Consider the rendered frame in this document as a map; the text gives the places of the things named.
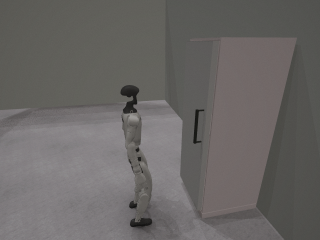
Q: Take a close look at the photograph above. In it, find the fridge door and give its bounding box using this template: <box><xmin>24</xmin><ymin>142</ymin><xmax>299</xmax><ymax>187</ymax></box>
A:
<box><xmin>180</xmin><ymin>41</ymin><xmax>219</xmax><ymax>211</ymax></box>

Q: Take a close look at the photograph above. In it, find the right robot hand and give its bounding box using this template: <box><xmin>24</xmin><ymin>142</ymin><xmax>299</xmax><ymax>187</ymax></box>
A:
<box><xmin>134</xmin><ymin>173</ymin><xmax>148</xmax><ymax>192</ymax></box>

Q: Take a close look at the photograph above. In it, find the robot torso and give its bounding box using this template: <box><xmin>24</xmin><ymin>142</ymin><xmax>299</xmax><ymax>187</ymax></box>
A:
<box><xmin>121</xmin><ymin>110</ymin><xmax>142</xmax><ymax>164</ymax></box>

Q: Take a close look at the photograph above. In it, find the robot right forearm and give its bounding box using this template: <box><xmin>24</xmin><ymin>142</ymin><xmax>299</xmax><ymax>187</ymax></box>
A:
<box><xmin>127</xmin><ymin>143</ymin><xmax>142</xmax><ymax>175</ymax></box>

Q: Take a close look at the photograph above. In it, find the handle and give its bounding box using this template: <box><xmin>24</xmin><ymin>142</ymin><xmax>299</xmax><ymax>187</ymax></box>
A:
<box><xmin>193</xmin><ymin>109</ymin><xmax>204</xmax><ymax>144</ymax></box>

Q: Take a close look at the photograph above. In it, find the right robot upper arm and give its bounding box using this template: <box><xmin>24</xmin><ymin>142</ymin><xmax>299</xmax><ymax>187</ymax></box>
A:
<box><xmin>125</xmin><ymin>114</ymin><xmax>139</xmax><ymax>150</ymax></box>

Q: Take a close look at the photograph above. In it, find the robot left thigh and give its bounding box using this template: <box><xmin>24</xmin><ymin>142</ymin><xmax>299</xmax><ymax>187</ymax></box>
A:
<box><xmin>139</xmin><ymin>148</ymin><xmax>148</xmax><ymax>167</ymax></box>

